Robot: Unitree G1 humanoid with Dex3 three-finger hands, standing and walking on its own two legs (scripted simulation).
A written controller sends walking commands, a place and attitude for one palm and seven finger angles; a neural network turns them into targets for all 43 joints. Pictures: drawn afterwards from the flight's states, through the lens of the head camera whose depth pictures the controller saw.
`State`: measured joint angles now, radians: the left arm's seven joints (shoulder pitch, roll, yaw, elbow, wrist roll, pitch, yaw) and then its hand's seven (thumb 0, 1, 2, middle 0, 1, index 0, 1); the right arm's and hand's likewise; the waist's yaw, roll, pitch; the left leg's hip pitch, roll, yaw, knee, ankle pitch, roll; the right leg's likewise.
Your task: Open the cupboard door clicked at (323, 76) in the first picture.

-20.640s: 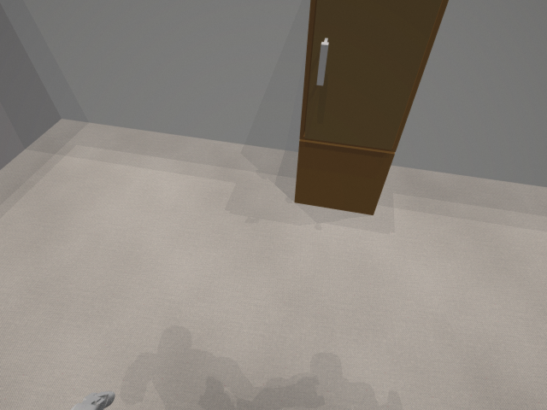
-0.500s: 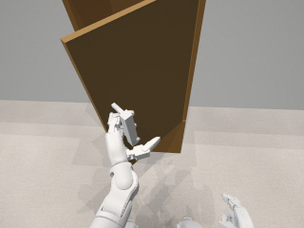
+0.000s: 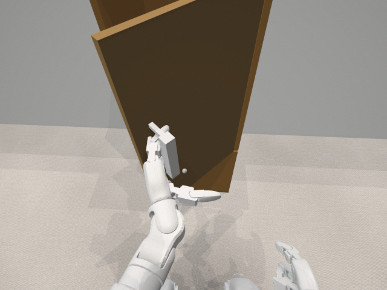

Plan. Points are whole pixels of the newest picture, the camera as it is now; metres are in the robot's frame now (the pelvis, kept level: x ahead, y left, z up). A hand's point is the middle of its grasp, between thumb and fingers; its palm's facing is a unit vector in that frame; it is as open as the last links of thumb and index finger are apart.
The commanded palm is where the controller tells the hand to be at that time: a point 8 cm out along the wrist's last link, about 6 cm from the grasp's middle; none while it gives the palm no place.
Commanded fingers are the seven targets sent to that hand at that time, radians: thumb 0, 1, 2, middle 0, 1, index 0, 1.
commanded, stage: slide the hand sideways off the handle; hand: left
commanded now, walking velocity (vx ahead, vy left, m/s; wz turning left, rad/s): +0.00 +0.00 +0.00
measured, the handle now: (164, 151) +0.39 +0.09 +0.06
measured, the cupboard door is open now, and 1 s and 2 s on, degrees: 46 54 54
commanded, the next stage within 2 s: draw the hand back to the body in 1.20 s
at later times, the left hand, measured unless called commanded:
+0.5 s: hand (186, 200) +0.28 +0.03 +0.06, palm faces -0.11 -0.99 -0.03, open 16.3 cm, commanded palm +0.25 +0.09 +0.05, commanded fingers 0.00 -0.50 0.30 -0.15 -0.30 -0.15 -0.30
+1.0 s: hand (158, 226) +0.23 +0.08 +0.05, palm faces -0.05 -1.00 -0.03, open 16.3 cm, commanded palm +0.20 +0.14 +0.05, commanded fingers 0.00 -0.50 0.30 -0.15 -0.30 -0.15 -0.30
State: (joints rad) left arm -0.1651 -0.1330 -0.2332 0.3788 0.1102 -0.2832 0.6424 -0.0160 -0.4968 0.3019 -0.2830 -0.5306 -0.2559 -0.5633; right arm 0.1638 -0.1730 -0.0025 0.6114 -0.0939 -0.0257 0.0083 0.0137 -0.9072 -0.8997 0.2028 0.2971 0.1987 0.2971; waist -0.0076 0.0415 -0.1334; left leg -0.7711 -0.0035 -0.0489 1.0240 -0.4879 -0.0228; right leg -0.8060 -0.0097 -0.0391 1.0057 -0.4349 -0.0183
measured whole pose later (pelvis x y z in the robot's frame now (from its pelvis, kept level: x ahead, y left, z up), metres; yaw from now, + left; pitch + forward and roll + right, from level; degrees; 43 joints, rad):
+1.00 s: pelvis +0.01 -0.01 -0.01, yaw +0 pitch +13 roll +0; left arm 0.41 0.07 -0.18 -0.16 -0.03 -0.33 0.02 -0.02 -0.50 0.30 -0.16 -0.31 -0.15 -0.30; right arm 0.23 -0.22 0.01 0.41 -0.01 -0.07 -0.02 0.02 -0.91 -0.90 0.20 0.30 0.20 0.30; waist 0.02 0.04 -0.12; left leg -0.78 -0.01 -0.05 1.11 -0.55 -0.03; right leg -0.82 -0.01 -0.04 1.11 -0.51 -0.02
